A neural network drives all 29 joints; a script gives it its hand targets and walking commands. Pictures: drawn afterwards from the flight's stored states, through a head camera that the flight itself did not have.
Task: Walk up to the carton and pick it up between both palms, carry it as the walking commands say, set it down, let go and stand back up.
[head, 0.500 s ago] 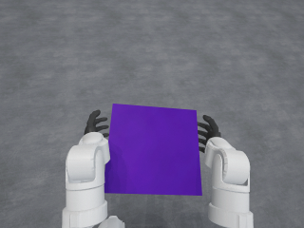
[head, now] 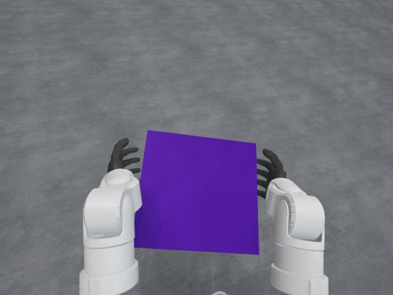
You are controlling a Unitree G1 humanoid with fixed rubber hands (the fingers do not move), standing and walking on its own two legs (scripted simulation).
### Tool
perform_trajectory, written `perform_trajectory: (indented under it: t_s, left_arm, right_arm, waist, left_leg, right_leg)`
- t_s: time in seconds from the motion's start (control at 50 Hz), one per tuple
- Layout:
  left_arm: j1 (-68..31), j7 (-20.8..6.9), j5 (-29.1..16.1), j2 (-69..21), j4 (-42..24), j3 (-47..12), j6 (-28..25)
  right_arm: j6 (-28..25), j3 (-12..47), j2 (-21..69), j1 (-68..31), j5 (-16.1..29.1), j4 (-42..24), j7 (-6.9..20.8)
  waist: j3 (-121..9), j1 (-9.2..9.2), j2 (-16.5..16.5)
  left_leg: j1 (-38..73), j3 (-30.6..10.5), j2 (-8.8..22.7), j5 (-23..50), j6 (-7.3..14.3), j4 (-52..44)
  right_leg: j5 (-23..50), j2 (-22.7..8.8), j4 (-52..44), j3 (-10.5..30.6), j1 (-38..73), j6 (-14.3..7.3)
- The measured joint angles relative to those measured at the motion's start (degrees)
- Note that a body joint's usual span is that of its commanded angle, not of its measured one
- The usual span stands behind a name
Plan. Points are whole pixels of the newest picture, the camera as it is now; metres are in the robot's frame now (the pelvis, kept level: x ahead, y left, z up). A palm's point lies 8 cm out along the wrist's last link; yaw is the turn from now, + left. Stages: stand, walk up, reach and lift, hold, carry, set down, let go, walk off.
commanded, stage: carry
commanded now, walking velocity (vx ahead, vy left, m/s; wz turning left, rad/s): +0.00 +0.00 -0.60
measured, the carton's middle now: (190, 199) +0.32 +0.04 -0.02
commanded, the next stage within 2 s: none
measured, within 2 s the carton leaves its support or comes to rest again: neither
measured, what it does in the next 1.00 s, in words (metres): walks ahead, turning right: left foot, then right foot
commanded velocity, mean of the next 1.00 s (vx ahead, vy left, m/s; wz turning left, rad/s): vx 0.00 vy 0.00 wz -0.60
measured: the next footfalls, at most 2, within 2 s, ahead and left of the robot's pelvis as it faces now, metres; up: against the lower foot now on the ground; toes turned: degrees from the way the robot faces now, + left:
left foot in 0.20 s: +0.15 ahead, +0.09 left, +0.00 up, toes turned -1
right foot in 0.70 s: +0.35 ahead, -0.18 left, +0.00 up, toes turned -26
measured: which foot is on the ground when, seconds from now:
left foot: up 0.00-0.18, down 0.20-0.70, up 0.72-0.90, down 0.92-1.00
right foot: down 0.00-0.22, up 0.24-0.68, down 0.70-0.94, up 0.96-1.00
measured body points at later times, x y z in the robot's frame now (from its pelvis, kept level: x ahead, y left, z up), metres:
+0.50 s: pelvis +0.20 +0.02 +0.03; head +0.27 +0.06 +0.47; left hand +0.55 +0.07 +0.09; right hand +0.45 -0.21 +0.10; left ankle +0.11 +0.09 -0.70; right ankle +0.13 -0.16 -0.62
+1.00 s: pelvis +0.37 -0.07 +0.01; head +0.44 -0.06 +0.45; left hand +0.72 -0.12 +0.08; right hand +0.55 -0.36 +0.08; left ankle +0.37 +0.00 -0.70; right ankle +0.30 -0.16 -0.68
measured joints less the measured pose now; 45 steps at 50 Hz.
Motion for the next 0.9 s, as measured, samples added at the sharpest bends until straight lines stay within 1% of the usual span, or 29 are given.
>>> perform_trajectory:
  t_s: [0.02,0.04,0.06,0.08,0.1,0.16,0.18,0.2,0.22,0.24,0.26,0.28,0.3,0.34,0.42,0.5,0.58,0.6,0.64,0.68,0.7,0.72,0.74,0.76,0.78,0.8,0.84,0.9]
  left_arm:
    - [-0.02,0.01,-0.08,-0.02,0.02,-0.05,-0.24]
    - [-0.01,0.00,-0.17,-0.04,0.12,-0.05,-0.24]
    - [0.01,0.01,-0.23,-0.09,0.31,-0.04,-0.17]
    - [-0.01,0.02,-0.23,-0.11,0.38,-0.04,-0.05]
    - [-0.02,0.02,-0.23,-0.11,0.39,-0.06,-0.04]
    - [-0.01,0.02,-0.17,-0.07,0.38,-0.18,-0.81]
    - [-0.01,0.02,-0.10,-0.06,0.38,-0.27,-1.24]
    - [0.01,0.02,-0.04,-0.06,0.39,-0.36,-1.52]
    - [0.06,-0.04,0.09,-0.03,0.40,-0.47,-1.62]
    - [0.16,-0.34,0.37,0.02,0.40,-0.47,-1.79]
    - [0.39,-0.77,0.73,0.10,0.41,-0.47,-2.02]
    - [0.73,-1.14,0.93,0.22,0.40,-0.47,-2.32]
    - [0.94,-1.28,0.95,0.30,0.40,-0.48,-2.54]
    - [0.95,-1.32,0.95,0.32,0.38,-0.47,-2.80]
    - [0.94,-1.67,0.92,0.32,0.30,-0.48,-3.32]
    - [0.95,-1.67,0.64,0.32,-0.18,-0.58,-3.19]
    - [0.96,-1.67,0.53,0.33,-0.35,-0.73,-2.34]
    - [0.95,-1.67,0.49,0.34,-0.40,-0.73,-2.18]
    - [0.98,-1.67,0.33,0.37,-0.47,-0.83,-1.82]
    - [1.03,-1.67,0.30,0.39,-0.48,-0.92,-1.72]
    - [1.06,-1.67,0.28,0.37,-0.46,-0.93,-1.57]
    - [1.19,-1.69,0.07,0.39,-0.44,-1.10,-1.47]
    - [1.18,-1.68,-0.05,0.38,-0.42,-1.15,-1.47]
    - [1.18,-1.68,-0.08,0.35,-0.34,-1.13,-1.40]
    - [1.17,-1.68,-0.08,0.32,-0.09,-1.13,-1.31]
    - [1.16,-1.68,-0.07,0.31,0.04,-1.13,-1.30]
    - [1.15,-1.67,-0.01,0.32,0.08,-1.13,-1.36]
    - [1.16,-1.67,0.25,0.35,0.08,-1.14,-2.10]
  right_arm:
    - [-0.27,0.00,-0.02,0.03,-0.25,-0.02,0.18]
    - [-0.26,-0.01,-0.10,0.30,-0.28,-0.04,0.38]
    - [-0.09,-0.01,-0.20,0.64,-0.19,-0.09,0.53]
    - [0.09,-0.02,-0.25,0.83,-0.08,-0.13,0.58]
    - [0.17,-0.02,-0.26,0.90,-0.03,-0.16,0.60]
    - [-0.37,-0.02,-0.25,0.97,0.22,-0.20,0.56]
    - [-0.76,-0.02,-0.25,1.03,0.42,-0.20,0.44]
    - [-1.04,-0.02,-0.27,1.15,0.65,-0.20,0.33]
    - [-1.26,-0.01,-0.33,1.47,0.98,-0.18,0.32]
    - [-1.44,0.00,-0.39,1.73,1.49,-0.15,0.31]
    - [-1.47,0.01,-0.42,1.74,1.91,-0.13,0.22]
    - [-1.48,0.01,-0.43,1.74,2.27,-0.13,0.11]
    - [-1.47,0.00,-0.44,1.75,2.54,-0.13,-0.02]
    - [-1.46,-0.01,-0.44,1.74,2.65,-0.18,-0.06]
    - [-1.21,-0.01,-0.44,1.72,2.56,-0.79,-0.10]
    - [-0.67,-0.01,-0.44,1.73,2.27,-1.40,0.10]
    - [0.24,-0.01,-0.44,1.74,1.60,-1.40,0.41]
    - [0.43,-0.01,-0.44,1.74,1.53,-1.40,0.44]
    - [0.78,0.00,-0.43,1.80,1.23,-1.41,0.49]
    - [0.91,0.07,-0.41,1.85,0.99,-1.39,0.49]
    - [1.04,0.21,-0.47,1.99,0.86,-1.37,0.49]
    - [1.09,0.22,-0.56,2.05,0.63,-1.35,0.48]
    - [0.96,0.22,-0.59,2.05,0.44,-1.36,0.49]
    - [0.99,0.22,-0.62,2.13,0.39,-1.39,0.50]
    - [1.19,0.22,-0.65,2.25,0.38,-1.42,0.51]
    - [1.29,0.21,-0.65,2.25,0.34,-1.45,0.51]
    - [1.16,0.21,-0.62,2.25,0.37,-1.49,0.51]
    - [0.31,0.22,-0.59,2.29,1.03,-1.51,0.31]
  waist:
    - [0.56,0.25,0.63]
    - [0.87,0.10,0.76]
    - [1.04,-0.11,0.39]
    - [1.27,-0.46,-0.19]
    - [1.41,-0.95,-0.60]
    - [1.39,-2.50,-1.78]
    - [1.38,-3.21,-1.97]
    - [1.21,-4.11,-1.96]
    - [0.69,-5.08,-2.02]
    - [0.60,-5.74,-2.16]
    - [0.66,-6.16,-1.38]
    - [0.66,-6.25,-0.13]
    - [0.65,-6.28,1.15]
    - [0.64,-6.26,2.44]
    - [0.72,-5.70,2.56]
    - [1.10,-4.63,1.58]
    - [1.56,-3.72,0.50]
    - [1.43,-3.38,0.17]
    - [0.33,-2.53,-0.22]
    - [0.20,-1.38,-0.06]
    - [0.50,-0.83,-0.59]
    - [0.51,-0.38,-0.40]
    - [0.78,-0.33,0.20]
    - [1.00,-0.56,0.48]
    - [0.97,-0.83,0.44]
    - [0.96,-1.23,0.12]
    - [0.90,-2.20,-0.55]
    - [0.81,-3.97,-1.66]
  left_leg:
    - [-4.56,-2.92,-0.84,-3.53,-0.31,10.46]
    - [-9.53,-5.70,-2.75,-5.78,-0.34,18.09]
    - [-14.03,-7.13,-4.60,-6.54,-0.35,21.95]
    - [-17.57,-7.56,-5.94,-6.65,-0.36,21.75]
    - [-20.38,-7.73,-6.67,-6.69,-0.36,18.83]
    - [-24.51,-7.88,-7.60,-5.71,-0.36,2.62]
    - [-24.97,-7.88,-7.61,-3.59,-0.36,-2.39]
    - [-24.92,-7.86,-7.59,1.06,-0.35,-7.35]
    - [-24.33,-7.31,-7.72,8.41,0.32,-9.87]
    - [-23.23,-6.34,-7.84,10.09,2.49,-10.69]
    - [-22.08,-5.61,-7.28,8.47,4.61,-10.78]
    - [-20.85,-4.86,-6.28,6.71,6.09,-10.79]
    - [-19.59,-4.18,-5.20,5.41,6.81,-10.90]
    - [-16.87,-2.85,-3.86,4.20,6.99,-12.42]
    - [-12.42,-1.03,-2.62,3.88,6.59,-17.00]
    - [-8.62,-0.08,-1.68,2.61,5.57,-19.22]
    - [-4.43,0.35,-1.45,0.00,3.96,-19.64]
    - [-3.48,0.56,-1.47,-0.74,3.47,-19.65]
    - [-2.60,1.11,-1.32,-2.25,2.51,-18.98]
    - [-2.57,1.55,-0.16,-3.76,1.49,-13.13]
    - [-3.03,1.69,0.22,-3.59,0.97,-7.34]
    - [-5.10,0.86,0.82,-3.53,0.68,0.58]
    - [-8.26,-1.53,0.20,-5.42,0.46,8.26]
    - [-11.50,-4.26,-1.83,-7.39,0.44,13.23]
    - [-14.43,-5.97,-3.96,-8.36,0.43,15.01]
    - [-17.00,-6.64,-5.71,-8.79,0.42,14.59]
    - [-20.79,-6.85,-7.88,-8.96,0.42,9.35]
    - [-23.02,-6.92,-9.36,-6.25,0.42,-1.95]
  right_leg:
    - [-3.54,0.66,2.17,0.61,0.02,-1.73]
    - [-5.34,1.07,3.15,1.30,0.10,-2.49]
    - [-6.27,1.31,3.16,2.26,0.37,-2.66]
    - [-6.87,1.40,3.04,3.38,0.71,-2.66]
    - [-7.24,1.54,2.89,4.44,1.05,-2.54]
    - [-8.80,1.92,2.84,8.30,1.81,-1.38]
    - [-9.60,2.06,2.85,9.49,2.21,-0.71]
    - [-10.28,2.20,2.90,10.46,2.57,-0.04]
    - [-10.82,2.16,3.20,11.10,2.67,0.53]
    - [-12.05,1.93,4.89,11.27,2.52,1.12]
    - [-15.64,2.10,8.84,11.21,2.01,1.63]
    - [-19.49,2.23,13.89,10.97,1.24,1.90]
    - [-21.65,2.11,18.59,10.81,0.55,2.08]
    - [-22.47,0.66,24.79,10.87,-0.62,2.69]
    - [-19.66,-2.97,26.75,10.78,-3.60,4.19]
    - [-15.93,-5.27,26.76,9.96,-6.64,4.60]
    - [-11.90,-6.60,26.02,8.60,-7.90,4.61]
    - [-10.69,-6.64,24.78,8.00,-7.90,4.61]
    - [-8.38,-6.14,19.12,5.92,-7.67,4.61]
    - [-5.34,-3.81,9.96,3.23,-4.78,4.52]
    - [-1.41,-2.77,5.08,2.76,-2.02,3.83]
    - [-4.19,-2.23,4.98,3.11,-0.48,1.78]
    - [-7.61,-1.73,6.92,3.57,-0.44,0.65]
    - [-9.43,-1.42,8.06,4.24,-0.41,0.14]
    - [-10.23,-1.15,8.11,5.14,-0.28,-0.01]
    - [-10.63,-1.05,8.06,6.19,-0.28,-0.09]
    - [-10.95,-0.86,7.92,8.38,-0.31,-0.06]
    - [-12.40,-0.54,7.90,11.80,0.11,1.22]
